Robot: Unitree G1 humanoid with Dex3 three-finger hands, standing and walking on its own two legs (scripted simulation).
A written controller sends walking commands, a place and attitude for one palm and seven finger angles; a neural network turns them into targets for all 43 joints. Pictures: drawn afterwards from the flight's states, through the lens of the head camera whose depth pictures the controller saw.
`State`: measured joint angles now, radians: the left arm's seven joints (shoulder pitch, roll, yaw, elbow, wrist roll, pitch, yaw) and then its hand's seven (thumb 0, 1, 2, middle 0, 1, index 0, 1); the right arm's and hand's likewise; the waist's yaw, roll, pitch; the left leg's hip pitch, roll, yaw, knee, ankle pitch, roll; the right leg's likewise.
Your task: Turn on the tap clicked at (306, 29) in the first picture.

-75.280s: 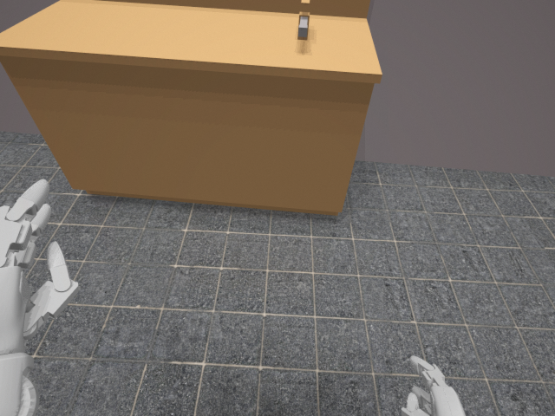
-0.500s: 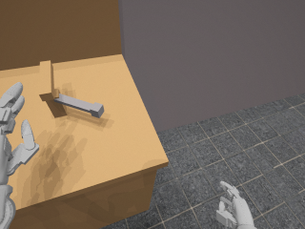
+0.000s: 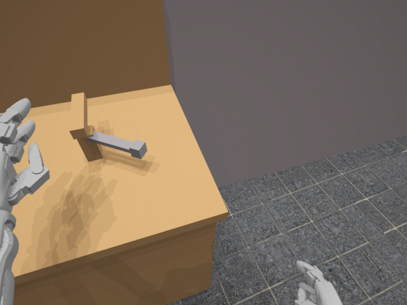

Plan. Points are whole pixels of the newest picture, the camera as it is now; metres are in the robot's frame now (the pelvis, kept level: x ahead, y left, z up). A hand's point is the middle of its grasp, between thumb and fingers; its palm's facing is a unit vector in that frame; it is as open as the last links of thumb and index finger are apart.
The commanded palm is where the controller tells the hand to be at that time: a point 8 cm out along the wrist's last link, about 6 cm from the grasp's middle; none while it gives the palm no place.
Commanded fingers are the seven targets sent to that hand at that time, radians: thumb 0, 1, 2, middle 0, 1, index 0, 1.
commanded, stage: turn the palm inward beside the body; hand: left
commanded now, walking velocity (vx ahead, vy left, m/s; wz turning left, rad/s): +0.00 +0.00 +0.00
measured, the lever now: (138, 149) +0.40 +0.20 +0.08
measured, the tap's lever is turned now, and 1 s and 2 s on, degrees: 52 52 52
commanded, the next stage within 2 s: none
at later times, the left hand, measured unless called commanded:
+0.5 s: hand (81, 208) +0.21 +0.21 +0.16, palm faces +0.47 -0.83 -0.30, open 7.4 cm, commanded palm +0.14 +0.26 +0.16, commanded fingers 0.00 0.90 0.90 -0.20 -0.30 -0.20 -0.30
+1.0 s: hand (76, 222) +0.19 +0.22 +0.15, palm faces +0.51 -0.83 -0.20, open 7.4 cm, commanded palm +0.14 +0.25 +0.16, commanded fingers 0.00 0.90 0.90 -0.20 -0.30 -0.20 -0.30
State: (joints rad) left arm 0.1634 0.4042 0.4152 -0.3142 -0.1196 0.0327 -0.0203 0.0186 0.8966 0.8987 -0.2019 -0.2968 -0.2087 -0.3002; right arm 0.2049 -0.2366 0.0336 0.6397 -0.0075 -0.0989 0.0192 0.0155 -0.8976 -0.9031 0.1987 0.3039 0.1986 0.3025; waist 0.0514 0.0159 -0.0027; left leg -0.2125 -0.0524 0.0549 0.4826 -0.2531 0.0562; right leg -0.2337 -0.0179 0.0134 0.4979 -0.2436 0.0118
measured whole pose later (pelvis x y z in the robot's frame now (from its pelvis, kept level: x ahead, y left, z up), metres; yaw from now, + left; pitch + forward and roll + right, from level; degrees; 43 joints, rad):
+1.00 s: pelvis +0.02 -0.04 -0.01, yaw +3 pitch +1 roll +0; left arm 0.46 0.26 0.28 -0.49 -0.18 0.05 0.15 0.02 0.90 0.90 -0.20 -0.30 -0.21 -0.30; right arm 0.20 -0.22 0.02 0.65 0.02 -0.18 -0.08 0.02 -0.90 -0.90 0.20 0.30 0.20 0.30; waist 0.08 0.04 -0.08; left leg -0.32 -0.02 -0.02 0.67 -0.36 0.01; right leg -0.31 0.01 -0.07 0.66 -0.36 -0.04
